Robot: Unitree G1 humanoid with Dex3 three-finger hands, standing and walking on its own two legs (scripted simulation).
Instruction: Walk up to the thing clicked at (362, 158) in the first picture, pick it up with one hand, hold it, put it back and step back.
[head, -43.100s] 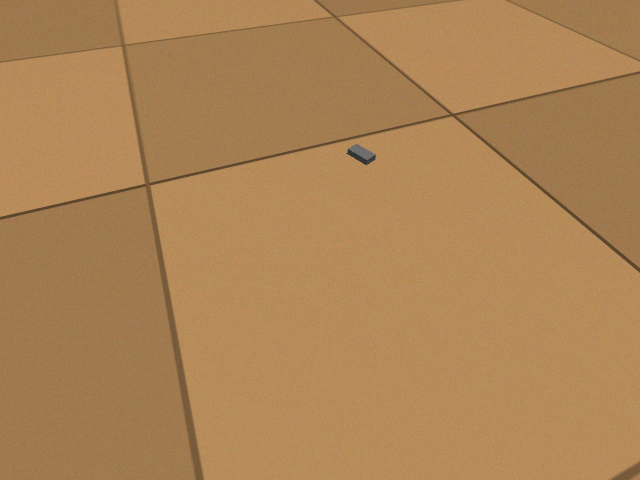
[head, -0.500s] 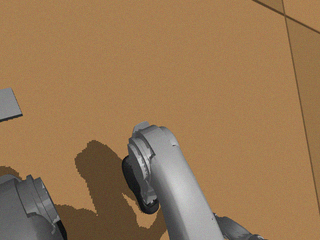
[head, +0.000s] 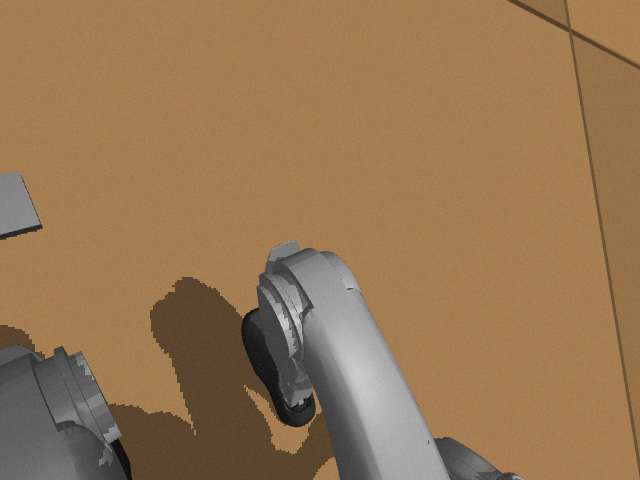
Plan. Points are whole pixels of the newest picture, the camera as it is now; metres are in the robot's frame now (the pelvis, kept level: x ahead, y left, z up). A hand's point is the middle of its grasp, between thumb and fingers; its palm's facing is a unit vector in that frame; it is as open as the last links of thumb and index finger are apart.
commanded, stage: withdraw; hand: left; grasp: from above
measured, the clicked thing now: out of the picture +0.46 +0.22 -0.29
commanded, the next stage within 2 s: home in 1.00 s
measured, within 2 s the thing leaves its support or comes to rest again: neither
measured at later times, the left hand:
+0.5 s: hand out of the picture +0.49 +0.27 -0.13, palm faces -0.26 -0.07 -0.96, open 13.4 cm
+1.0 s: hand out of the picture +0.45 +0.21 -0.17, palm faces -0.45 -0.08 -0.89, open 13.7 cm
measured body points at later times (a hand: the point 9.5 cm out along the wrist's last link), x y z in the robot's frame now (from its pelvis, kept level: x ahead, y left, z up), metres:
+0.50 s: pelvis +0.01 +0.00 +0.02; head +0.23 +0.09 +0.40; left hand +0.50 +0.27 -0.08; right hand +0.06 -0.26 -0.07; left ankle +0.06 +0.13 -0.28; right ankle +0.13 -0.14 -0.27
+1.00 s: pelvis +0.00 -0.03 +0.02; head +0.24 +0.06 +0.39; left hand +0.47 +0.21 -0.12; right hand +0.07 -0.31 -0.06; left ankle +0.06 +0.13 -0.28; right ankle +0.13 -0.14 -0.28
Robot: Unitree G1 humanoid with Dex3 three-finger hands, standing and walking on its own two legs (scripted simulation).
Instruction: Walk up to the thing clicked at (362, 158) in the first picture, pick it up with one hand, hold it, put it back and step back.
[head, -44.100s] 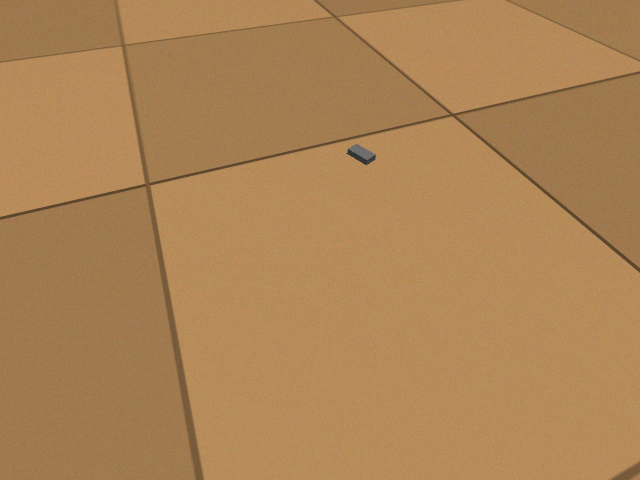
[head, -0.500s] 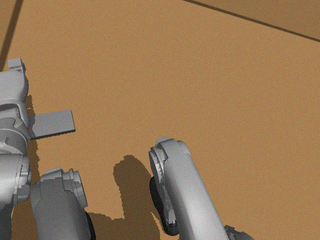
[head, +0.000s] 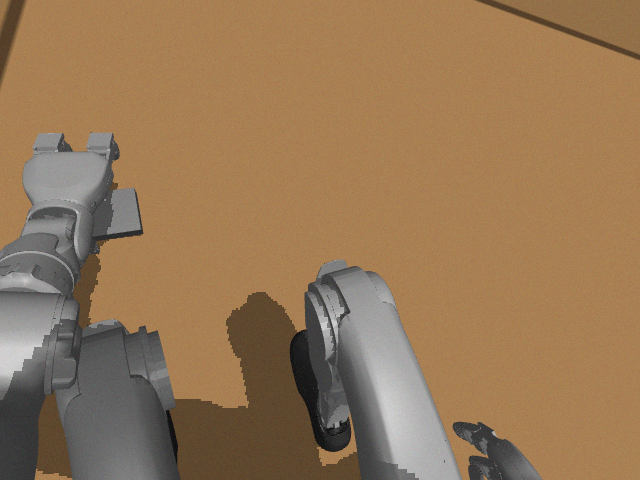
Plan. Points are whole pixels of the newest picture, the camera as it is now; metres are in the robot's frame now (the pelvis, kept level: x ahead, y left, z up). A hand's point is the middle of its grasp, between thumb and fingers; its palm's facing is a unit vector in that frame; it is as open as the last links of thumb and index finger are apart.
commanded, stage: home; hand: left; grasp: from above
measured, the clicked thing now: (91, 217) +0.50 +0.18 -0.32
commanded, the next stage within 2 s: none
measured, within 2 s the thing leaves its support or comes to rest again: neither
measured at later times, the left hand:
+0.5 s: hand out of the picture +0.42 +0.24 -0.06, palm faces -0.36 -0.39 -0.84, open 9.7 cm
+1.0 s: hand out of the picture +0.27 +0.20 +0.16, palm faces -0.03 -0.92 -0.39, open 7.4 cm
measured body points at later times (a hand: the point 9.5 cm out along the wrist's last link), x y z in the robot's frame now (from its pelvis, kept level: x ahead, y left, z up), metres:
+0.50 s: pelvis +0.01 +0.02 +0.07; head +0.21 +0.04 +0.47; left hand +0.44 +0.26 -0.01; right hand +0.10 -0.26 -0.07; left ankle +0.08 +0.14 -0.30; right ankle +0.11 -0.13 -0.30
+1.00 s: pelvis +0.02 +0.01 +0.26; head +0.13 +0.04 +0.69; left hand +0.27 +0.25 +0.19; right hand +0.25 -0.21 +0.17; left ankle +0.08 +0.14 -0.30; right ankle +0.11 -0.13 -0.30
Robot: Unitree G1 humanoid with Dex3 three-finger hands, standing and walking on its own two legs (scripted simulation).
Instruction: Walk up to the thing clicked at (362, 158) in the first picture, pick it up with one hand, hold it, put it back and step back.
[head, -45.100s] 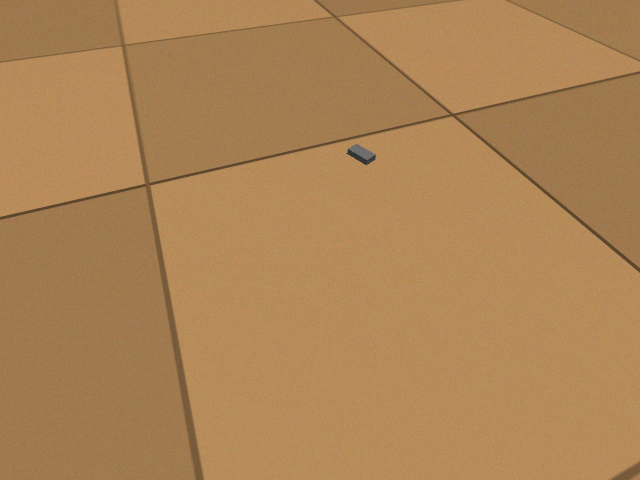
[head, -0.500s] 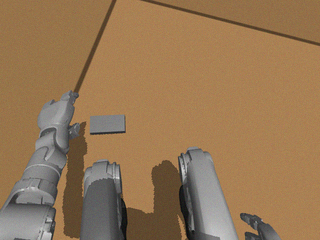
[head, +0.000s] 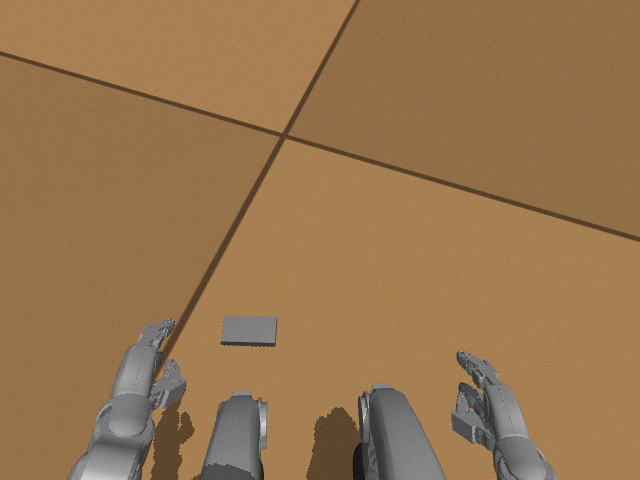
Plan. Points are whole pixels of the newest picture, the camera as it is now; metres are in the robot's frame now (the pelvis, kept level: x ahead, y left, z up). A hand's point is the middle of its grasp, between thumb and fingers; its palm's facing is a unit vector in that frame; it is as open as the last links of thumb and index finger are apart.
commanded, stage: home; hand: left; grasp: from above
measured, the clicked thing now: (250, 330) +0.49 +0.14 -0.57
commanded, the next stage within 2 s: none
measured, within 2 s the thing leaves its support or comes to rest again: neither
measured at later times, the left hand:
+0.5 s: hand (112, 391) +0.23 +0.19 +0.08, palm faces +0.10 -0.97 -0.21, open 7.4 cm
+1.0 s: hand (107, 402) +0.22 +0.19 +0.08, palm faces +0.08 -0.97 -0.21, open 7.4 cm
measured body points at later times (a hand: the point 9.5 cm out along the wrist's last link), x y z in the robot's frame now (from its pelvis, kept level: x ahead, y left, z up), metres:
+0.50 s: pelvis +0.07 +0.00 +0.12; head +0.08 +0.00 +0.57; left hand +0.22 +0.24 +0.10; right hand +0.23 -0.25 +0.06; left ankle +0.07 +0.13 -0.56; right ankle +0.07 -0.15 -0.56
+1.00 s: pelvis +0.06 +0.00 +0.12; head +0.08 +0.01 +0.57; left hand +0.21 +0.24 +0.09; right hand +0.23 -0.23 +0.06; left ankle +0.07 +0.13 -0.56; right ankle +0.07 -0.15 -0.56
